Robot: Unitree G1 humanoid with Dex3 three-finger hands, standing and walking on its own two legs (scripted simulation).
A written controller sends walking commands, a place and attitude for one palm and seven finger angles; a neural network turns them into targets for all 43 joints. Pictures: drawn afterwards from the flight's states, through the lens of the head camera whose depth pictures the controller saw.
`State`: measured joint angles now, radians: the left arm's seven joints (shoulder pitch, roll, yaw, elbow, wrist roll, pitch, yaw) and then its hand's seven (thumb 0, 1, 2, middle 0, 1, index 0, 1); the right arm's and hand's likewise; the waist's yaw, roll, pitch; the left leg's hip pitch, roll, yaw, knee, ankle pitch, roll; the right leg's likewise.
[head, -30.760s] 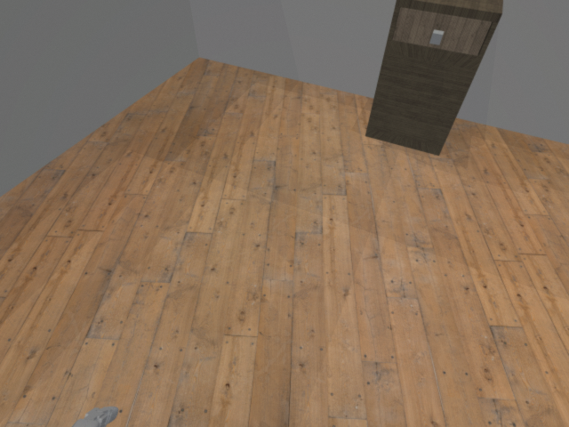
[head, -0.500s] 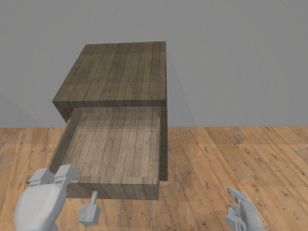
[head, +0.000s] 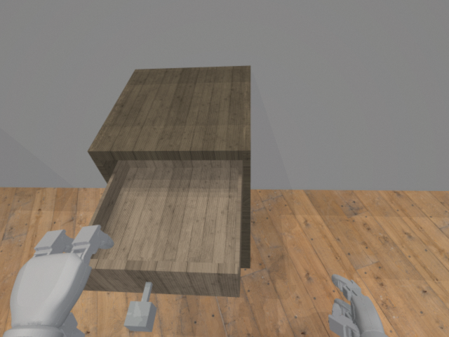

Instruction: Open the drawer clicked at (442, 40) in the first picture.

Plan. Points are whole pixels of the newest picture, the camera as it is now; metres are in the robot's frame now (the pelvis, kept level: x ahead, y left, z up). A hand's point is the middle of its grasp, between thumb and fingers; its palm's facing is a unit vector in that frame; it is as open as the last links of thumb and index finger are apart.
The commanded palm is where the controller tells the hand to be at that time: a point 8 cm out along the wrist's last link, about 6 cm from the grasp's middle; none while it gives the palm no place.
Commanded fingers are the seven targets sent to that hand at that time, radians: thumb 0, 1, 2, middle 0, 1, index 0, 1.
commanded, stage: draw the hand back to the body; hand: left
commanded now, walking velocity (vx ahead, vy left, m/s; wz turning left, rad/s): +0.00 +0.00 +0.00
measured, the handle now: (144, 304) +0.20 +0.22 -0.12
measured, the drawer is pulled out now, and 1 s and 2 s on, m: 0.30 0.30 0.30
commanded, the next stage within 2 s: step back with the hand held close in 1.12 s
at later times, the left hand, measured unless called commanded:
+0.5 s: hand (82, 240) +0.20 +0.22 +0.15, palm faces +0.39 -0.82 -0.43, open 12.3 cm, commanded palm +0.14 +0.26 +0.17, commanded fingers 0.00 0.20 0.60 -0.25 -0.75 -0.25 -0.75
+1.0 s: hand (65, 230) +0.20 +0.24 +0.17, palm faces +0.44 -0.79 -0.42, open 8.0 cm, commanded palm +0.14 +0.28 +0.19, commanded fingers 0.00 0.90 0.90 -0.20 -0.30 -0.20 -0.30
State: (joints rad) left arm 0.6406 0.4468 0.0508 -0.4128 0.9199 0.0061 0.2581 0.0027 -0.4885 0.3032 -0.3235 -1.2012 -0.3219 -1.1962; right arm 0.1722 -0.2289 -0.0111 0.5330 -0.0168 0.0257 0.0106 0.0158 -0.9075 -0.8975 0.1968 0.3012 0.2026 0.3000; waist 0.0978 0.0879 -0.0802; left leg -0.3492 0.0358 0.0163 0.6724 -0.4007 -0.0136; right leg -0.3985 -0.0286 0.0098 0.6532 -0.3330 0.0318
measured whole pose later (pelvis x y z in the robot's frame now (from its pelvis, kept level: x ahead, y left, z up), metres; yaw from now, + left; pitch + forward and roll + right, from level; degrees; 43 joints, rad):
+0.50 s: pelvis +0.03 -0.01 +0.02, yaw +2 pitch -1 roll -1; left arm 0.58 0.31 0.22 -0.50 0.01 -0.10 0.14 0.00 -0.12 0.46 -0.29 -0.96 -0.29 -0.96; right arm 0.21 -0.18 0.03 0.60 -0.01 -0.18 -0.10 0.02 -0.91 -0.90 0.20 0.30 0.20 0.30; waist 0.06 0.06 0.00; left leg -0.12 0.04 -0.02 0.49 -0.35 -0.03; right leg -0.15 -0.03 -0.04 0.47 -0.30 0.02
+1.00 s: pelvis +0.02 -0.01 +0.02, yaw +2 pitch -1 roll -1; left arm 0.52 0.31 0.30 -0.48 -0.02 -0.10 0.12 0.01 0.73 0.83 -0.23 -0.41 -0.22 -0.41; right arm 0.16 -0.20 0.01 0.63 0.00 -0.16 -0.09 0.02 -0.91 -0.90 0.20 0.30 0.20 0.30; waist 0.07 0.06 0.01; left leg -0.10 0.04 -0.01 0.42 -0.31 -0.03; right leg -0.13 -0.02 -0.03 0.41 -0.26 0.02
